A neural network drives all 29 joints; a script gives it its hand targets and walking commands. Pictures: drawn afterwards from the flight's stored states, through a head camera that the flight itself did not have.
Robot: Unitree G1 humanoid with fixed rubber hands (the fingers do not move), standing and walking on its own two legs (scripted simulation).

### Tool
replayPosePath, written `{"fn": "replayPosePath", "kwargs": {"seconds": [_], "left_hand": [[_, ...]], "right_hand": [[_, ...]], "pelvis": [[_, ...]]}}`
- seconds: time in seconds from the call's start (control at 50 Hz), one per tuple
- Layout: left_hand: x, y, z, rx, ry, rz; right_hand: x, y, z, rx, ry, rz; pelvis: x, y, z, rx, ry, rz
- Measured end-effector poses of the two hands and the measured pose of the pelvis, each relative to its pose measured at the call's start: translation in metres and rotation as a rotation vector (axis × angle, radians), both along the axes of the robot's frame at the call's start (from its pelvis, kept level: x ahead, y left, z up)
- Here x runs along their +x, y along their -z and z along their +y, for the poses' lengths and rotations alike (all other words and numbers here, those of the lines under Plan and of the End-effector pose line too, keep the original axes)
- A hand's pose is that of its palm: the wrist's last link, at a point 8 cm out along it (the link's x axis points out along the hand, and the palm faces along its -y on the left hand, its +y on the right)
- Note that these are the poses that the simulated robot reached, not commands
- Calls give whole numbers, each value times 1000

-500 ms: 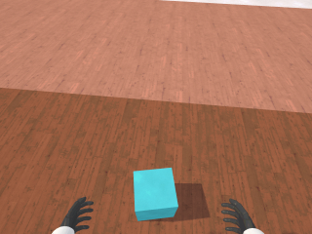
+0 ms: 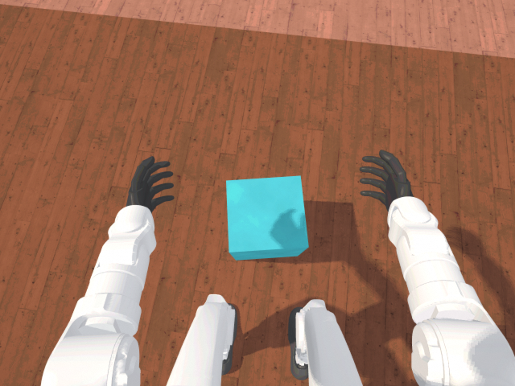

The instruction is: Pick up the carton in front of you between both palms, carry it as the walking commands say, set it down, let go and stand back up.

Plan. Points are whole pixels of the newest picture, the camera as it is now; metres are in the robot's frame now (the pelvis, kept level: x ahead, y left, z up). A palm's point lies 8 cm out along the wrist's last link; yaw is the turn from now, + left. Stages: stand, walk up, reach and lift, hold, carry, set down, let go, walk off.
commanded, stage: reach and lift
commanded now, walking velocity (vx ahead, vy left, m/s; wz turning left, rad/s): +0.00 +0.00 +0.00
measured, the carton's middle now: (265, 221) +0.46 +0.01 -0.54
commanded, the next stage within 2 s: none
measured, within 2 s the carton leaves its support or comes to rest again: leaves its support in 1.92 s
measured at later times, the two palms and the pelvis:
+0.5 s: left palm (174, 189) +0.45 +0.20 -0.21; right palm (359, 178) +0.49 -0.18 -0.21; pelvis +0.00 -0.01 -0.08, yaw +1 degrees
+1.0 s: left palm (196, 217) +0.44 +0.20 -0.43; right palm (332, 209) +0.48 -0.17 -0.43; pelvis -0.06 +0.00 -0.27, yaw +2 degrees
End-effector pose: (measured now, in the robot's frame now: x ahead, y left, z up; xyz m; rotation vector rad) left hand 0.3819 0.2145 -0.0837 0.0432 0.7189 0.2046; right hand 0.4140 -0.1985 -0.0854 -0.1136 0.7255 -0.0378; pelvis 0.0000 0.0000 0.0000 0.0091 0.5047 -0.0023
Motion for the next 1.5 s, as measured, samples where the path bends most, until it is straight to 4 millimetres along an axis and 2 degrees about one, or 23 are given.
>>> {"fn": "replayPosePath", "kwargs": {"seconds": [0.18, 0.3, 0.38, 0.46, 0.62, 0.72, 0.88, 1.0, 1.12, 1.18, 1.24, 1.34, 1.5], "left_hand": [[53, 25, -8, -11, -41, -64], [72, 43, -10, -8, -44, -78], [74, 67, -11, -9, -45, -61], [71, 104, -11, -10, -44, -34], [61, 202, -11, -6, -37, -7], [58, 254, -10, -7, -38, -20], [57, 310, -10, -19, -48, -18], [59, 350, -15, -24, -41, 21], [61, 389, -18, -18, -31, 44], [67, 393, -12, 1, -31, 37], [73, 394, -15, -11, -26, 25], [80, 390, -27, -20, -8, 14], [73, 388, -30, -23, -15, 26]], "right_hand": [[65, 22, 12, 21, -9, -62], [87, 41, 16, 23, -15, -73], [89, 65, 16, 23, -12, -59], [83, 103, 16, 21, -5, -34], [66, 206, 17, 13, 10, -14], [62, 258, 15, 8, 14, -34], [64, 311, 18, 10, 20, -35], [66, 349, 24, 14, 24, 3], [66, 389, 26, 17, 28, 18], [66, 400, 27, 20, 29, 9], [68, 403, 26, 22, 30, 2], [73, 396, 24, 21, 26, -19], [70, 390, 32, 28, 14, -2]], "pelvis": [[-19, 21, -3, 5, -1, 149], [-15, 28, -5, 6, -3, 239], [-8, 39, -6, 7, -3, 296], [-3, 61, -6, 10, -4, 350], [-9, 133, -4, 15, -9, 404], [-23, 182, -2, 12, -12, 372], [-47, 241, -2, 10, -16, 275], [-57, 269, -2, 13, -20, 225], [-58, 290, -2, 14, -18, 187], [-56, 296, -1, 14, -21, 159], [-52, 299, -1, 15, -26, 156], [-47, 302, -2, 15, -25, 166], [-47, 299, -3, 17, -21, 189]]}}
